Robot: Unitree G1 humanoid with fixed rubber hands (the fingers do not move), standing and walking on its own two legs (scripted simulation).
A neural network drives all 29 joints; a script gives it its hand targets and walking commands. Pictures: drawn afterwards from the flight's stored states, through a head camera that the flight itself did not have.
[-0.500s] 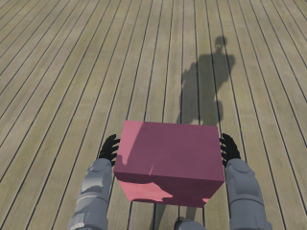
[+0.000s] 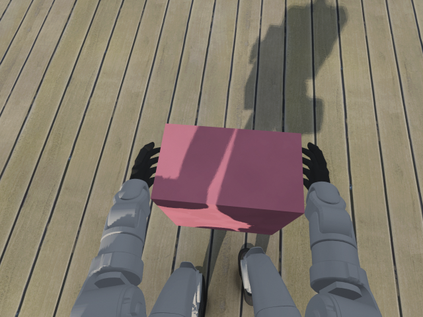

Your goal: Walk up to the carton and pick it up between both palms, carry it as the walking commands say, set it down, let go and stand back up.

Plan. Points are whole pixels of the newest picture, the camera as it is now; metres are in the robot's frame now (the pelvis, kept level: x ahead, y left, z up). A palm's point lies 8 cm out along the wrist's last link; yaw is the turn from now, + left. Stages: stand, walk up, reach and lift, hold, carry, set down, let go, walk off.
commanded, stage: set down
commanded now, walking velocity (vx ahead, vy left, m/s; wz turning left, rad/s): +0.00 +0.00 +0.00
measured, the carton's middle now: (227, 188) +0.36 -0.03 -0.14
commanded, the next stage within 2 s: none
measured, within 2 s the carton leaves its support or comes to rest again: neither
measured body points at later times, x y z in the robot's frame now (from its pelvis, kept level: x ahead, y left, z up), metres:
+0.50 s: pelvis +0.00 +0.01 -0.07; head +0.19 +0.01 +0.34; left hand +0.40 +0.15 -0.16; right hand +0.37 -0.20 -0.16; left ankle +0.02 +0.11 -0.67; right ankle +0.10 -0.12 -0.67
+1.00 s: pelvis -0.02 +0.01 -0.15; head +0.21 +0.01 +0.24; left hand +0.42 +0.14 -0.25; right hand +0.38 -0.20 -0.25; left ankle +0.02 +0.11 -0.67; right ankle +0.10 -0.12 -0.67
